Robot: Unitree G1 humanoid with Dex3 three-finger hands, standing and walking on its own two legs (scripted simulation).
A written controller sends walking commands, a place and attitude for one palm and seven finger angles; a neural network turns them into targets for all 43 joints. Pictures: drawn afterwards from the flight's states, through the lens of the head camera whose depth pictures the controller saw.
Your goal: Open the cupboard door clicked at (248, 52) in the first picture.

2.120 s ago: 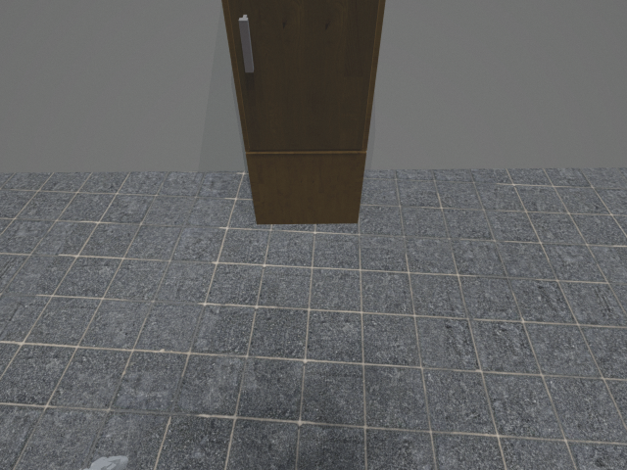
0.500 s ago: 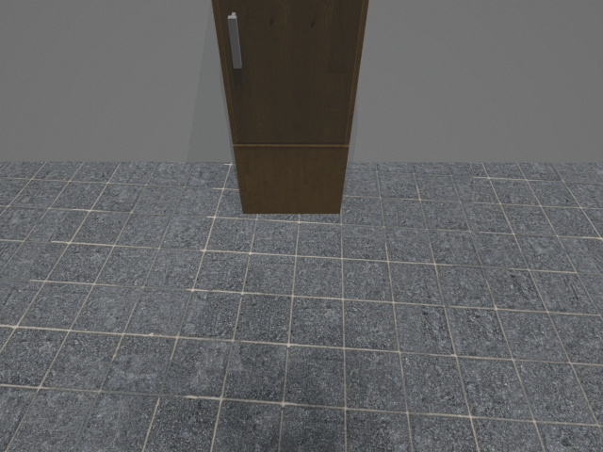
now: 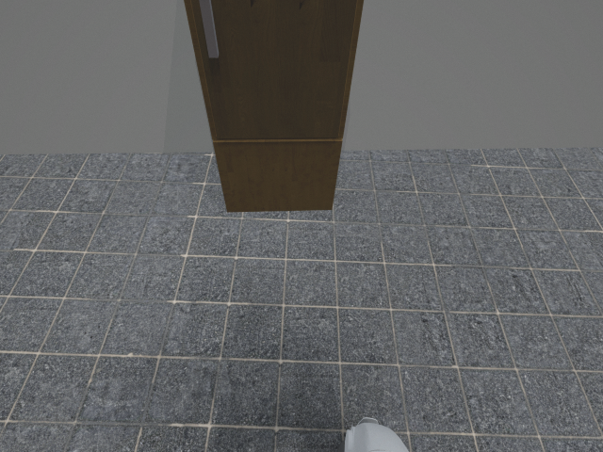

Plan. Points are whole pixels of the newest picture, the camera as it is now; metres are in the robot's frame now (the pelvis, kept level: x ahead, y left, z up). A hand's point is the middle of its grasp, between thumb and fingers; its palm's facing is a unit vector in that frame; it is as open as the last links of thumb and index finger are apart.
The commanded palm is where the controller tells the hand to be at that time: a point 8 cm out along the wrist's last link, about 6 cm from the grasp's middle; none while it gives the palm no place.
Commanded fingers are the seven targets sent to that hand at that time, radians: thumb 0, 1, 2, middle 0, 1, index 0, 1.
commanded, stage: walk to a spot facing it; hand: left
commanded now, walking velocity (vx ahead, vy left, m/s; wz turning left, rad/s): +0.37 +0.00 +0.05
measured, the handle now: (210, 24) +1.06 +0.26 +0.04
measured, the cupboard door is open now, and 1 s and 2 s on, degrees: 0 0 0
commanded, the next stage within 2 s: take the last steps up to it in 0.22 s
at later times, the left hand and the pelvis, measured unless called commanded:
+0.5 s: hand (191, 435) +0.17 +0.18 -0.20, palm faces +0.20 -0.97 -0.15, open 7.3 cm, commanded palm none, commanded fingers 0.00 0.90 0.90 -0.20 -0.30 -0.20 -0.30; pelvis +0.21 +0.00 -0.02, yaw +8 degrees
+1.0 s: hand (222, 296) +0.40 +0.16 -0.17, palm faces +0.14 -0.96 -0.23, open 7.3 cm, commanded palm none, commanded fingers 0.00 0.90 0.90 -0.20 -0.30 -0.20 -0.30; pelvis +0.38 -0.03 -0.01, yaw +5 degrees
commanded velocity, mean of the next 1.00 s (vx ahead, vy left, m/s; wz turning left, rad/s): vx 0.27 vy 0.00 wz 0.05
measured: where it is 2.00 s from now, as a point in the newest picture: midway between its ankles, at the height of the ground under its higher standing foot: (305, 355)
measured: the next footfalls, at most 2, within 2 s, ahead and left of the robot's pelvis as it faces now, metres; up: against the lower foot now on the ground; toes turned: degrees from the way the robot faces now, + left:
right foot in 0.10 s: +0.20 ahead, -0.14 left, +0.00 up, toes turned -8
left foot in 0.48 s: +0.32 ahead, +0.11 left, +0.00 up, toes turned +18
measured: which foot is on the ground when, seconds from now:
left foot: down 0.00-0.10, up 0.12-0.46, down 0.48-0.92, up 0.94-1.00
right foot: up 0.00-0.08, down 0.10-0.48, up 0.50-0.90, down 0.92-1.00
